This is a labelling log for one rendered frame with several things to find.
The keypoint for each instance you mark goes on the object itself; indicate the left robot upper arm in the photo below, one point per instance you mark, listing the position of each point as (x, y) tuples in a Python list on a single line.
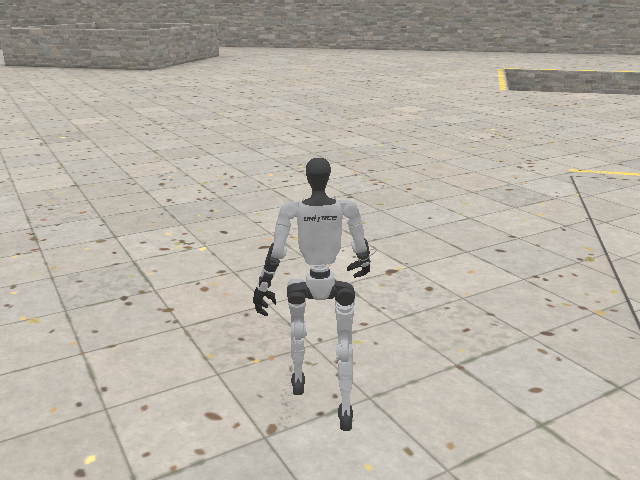
[(288, 211)]

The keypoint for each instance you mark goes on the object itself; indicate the robot right forearm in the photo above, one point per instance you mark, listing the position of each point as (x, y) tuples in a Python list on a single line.
[(364, 257)]

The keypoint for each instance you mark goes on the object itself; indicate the right robot upper arm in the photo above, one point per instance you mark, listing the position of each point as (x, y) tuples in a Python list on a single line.
[(354, 222)]

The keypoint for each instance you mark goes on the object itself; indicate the robot left thigh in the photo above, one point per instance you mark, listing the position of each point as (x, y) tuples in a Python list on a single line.
[(296, 295)]

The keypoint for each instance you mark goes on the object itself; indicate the robot left foot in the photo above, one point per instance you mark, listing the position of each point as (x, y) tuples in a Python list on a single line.
[(298, 388)]

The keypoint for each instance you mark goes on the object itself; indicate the robot right hand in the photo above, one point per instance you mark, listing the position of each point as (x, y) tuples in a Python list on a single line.
[(356, 264)]

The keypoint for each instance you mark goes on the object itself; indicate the robot left forearm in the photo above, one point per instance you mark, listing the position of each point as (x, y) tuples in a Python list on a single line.
[(268, 271)]

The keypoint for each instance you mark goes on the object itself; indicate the robot left hand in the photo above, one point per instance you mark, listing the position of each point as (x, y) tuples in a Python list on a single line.
[(259, 302)]

